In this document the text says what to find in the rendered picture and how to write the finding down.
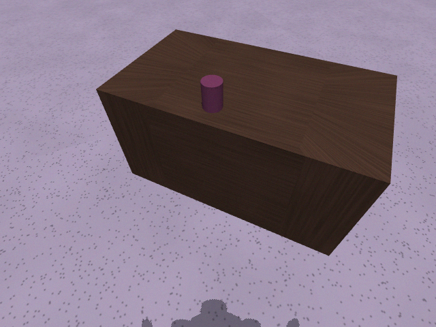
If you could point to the can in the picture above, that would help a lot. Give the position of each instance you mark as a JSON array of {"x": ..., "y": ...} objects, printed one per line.
[{"x": 212, "y": 93}]

